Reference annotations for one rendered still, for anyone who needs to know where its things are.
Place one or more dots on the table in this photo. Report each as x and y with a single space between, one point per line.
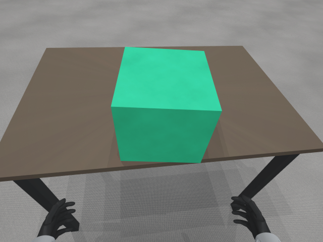
64 125

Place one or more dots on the right robot hand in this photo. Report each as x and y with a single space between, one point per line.
255 221

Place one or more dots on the carton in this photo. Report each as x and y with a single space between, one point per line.
165 106

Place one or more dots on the left robot hand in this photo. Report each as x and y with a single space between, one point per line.
52 223

